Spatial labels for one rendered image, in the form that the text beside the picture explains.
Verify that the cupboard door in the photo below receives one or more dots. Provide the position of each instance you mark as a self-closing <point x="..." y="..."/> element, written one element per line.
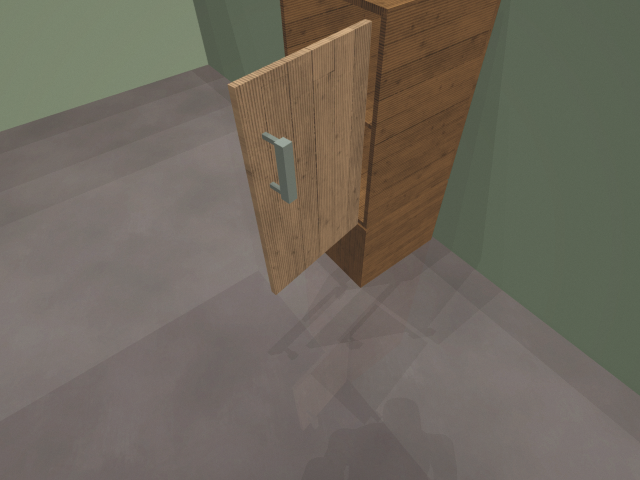
<point x="316" y="98"/>

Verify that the handle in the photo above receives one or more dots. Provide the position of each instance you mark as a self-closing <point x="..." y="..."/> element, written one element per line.
<point x="285" y="166"/>

